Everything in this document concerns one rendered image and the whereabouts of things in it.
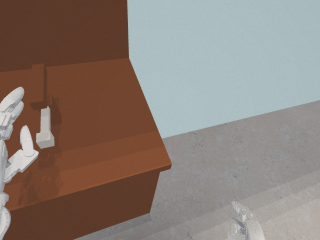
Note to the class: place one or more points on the left robot forearm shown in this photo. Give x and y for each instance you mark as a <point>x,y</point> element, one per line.
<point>5,216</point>

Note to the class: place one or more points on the right robot hand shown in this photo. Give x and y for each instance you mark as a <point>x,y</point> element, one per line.
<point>250,230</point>

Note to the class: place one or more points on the tap lever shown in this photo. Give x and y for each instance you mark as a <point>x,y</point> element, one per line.
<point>45,138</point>

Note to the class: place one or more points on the left robot hand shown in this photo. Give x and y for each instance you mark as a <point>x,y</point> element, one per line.
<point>10,109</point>

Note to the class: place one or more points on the counter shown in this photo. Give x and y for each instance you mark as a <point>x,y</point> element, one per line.
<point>73,56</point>

